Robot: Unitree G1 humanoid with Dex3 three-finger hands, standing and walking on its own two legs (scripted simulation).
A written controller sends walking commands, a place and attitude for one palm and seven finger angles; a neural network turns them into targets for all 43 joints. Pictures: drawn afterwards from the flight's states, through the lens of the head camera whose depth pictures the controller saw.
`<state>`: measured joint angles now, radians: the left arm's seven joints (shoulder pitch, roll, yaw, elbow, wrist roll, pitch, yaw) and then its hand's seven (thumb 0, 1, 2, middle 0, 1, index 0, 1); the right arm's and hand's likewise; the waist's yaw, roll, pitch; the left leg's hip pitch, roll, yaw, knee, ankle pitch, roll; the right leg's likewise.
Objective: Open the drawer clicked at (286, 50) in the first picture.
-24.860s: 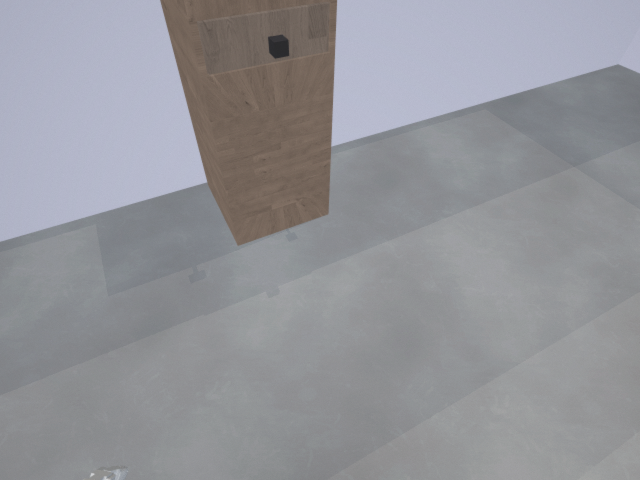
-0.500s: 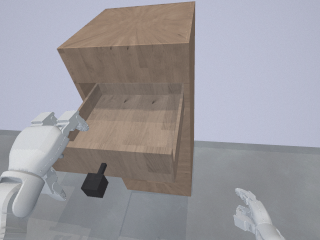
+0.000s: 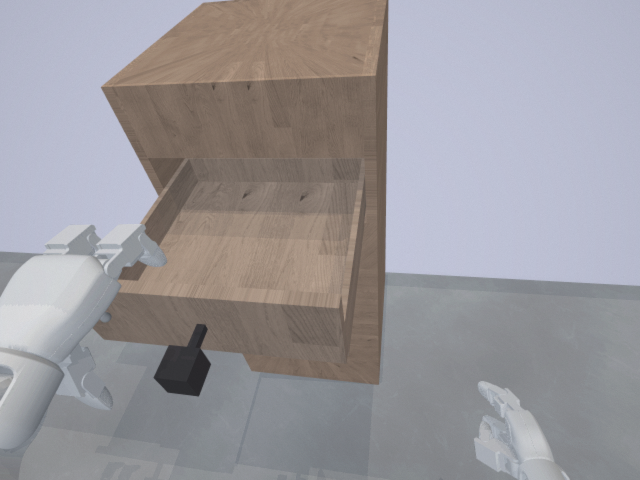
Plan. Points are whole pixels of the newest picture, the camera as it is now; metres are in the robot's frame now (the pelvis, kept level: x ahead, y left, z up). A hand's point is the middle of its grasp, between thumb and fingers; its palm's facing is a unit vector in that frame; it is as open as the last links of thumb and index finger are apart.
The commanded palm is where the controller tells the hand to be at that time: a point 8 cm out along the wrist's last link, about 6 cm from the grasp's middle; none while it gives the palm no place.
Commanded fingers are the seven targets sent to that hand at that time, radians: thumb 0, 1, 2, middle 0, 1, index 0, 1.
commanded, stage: draw the hand back to the body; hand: left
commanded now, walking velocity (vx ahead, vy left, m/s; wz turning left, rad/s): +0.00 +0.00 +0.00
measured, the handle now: (190, 354) +0.25 +0.22 +0.03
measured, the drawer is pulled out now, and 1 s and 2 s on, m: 0.29 0.29 0.29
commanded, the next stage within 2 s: step back with the hand held close in 1.32 s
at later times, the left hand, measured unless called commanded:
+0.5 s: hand (98, 299) +0.21 +0.22 +0.21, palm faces +0.37 -0.79 -0.48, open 13.5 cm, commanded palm +0.16 +0.27 +0.23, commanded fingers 0.00 -0.15 0.45 -0.28 -0.98 -0.28 -0.98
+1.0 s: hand (94, 296) +0.21 +0.23 +0.21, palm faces +0.43 -0.80 -0.42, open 9.7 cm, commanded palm +0.16 +0.28 +0.22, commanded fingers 0.00 0.73 0.82 -0.21 -0.41 -0.21 -0.41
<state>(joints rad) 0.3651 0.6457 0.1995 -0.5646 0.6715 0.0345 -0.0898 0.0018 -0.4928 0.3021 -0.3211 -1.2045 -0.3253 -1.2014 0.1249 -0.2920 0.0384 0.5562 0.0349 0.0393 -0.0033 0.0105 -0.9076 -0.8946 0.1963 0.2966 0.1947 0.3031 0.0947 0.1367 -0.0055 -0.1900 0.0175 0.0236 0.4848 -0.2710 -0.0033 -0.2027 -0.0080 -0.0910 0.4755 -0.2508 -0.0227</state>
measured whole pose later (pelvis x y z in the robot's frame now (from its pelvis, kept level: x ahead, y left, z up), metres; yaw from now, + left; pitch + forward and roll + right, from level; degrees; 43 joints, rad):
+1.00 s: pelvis +0.03 +0.00 +0.00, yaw +0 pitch -2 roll -1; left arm 0.51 0.35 0.36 -0.59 -0.08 -0.15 0.11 0.00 0.38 0.68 -0.25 -0.63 -0.25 -0.63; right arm 0.17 -0.22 0.00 0.62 0.02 -0.11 -0.07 0.01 -0.91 -0.89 0.20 0.30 0.20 0.30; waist 0.06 0.08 0.00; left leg -0.11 0.02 0.03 0.45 -0.30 0.00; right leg -0.12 0.00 -0.09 0.42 -0.27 -0.02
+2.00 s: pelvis -0.04 +0.02 -0.01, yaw +0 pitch +1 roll +0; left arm 0.57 0.46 0.50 -0.74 -0.06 -0.23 0.14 0.02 0.88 0.90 -0.22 -0.31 -0.22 -0.30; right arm 0.18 -0.19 0.01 0.54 0.02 -0.09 -0.06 0.01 -0.91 -0.89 0.20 0.30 0.20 0.30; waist 0.00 -0.03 0.05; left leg -0.37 0.00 0.04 0.59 -0.25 0.03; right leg -0.38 -0.04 -0.08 0.58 -0.22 0.00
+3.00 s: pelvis -0.26 -0.03 -0.01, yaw +0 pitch +0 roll +0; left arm 0.62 0.48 0.49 -0.78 -0.06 -0.23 0.14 0.02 0.88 0.90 -0.22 -0.31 -0.22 -0.30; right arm 0.18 -0.19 0.01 0.58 0.02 -0.09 -0.04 0.01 -0.91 -0.89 0.20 0.30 0.20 0.30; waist -0.01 -0.02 0.05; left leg -0.47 0.01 -0.01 0.84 -0.35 -0.01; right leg -0.32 0.01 -0.08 0.57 -0.24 -0.05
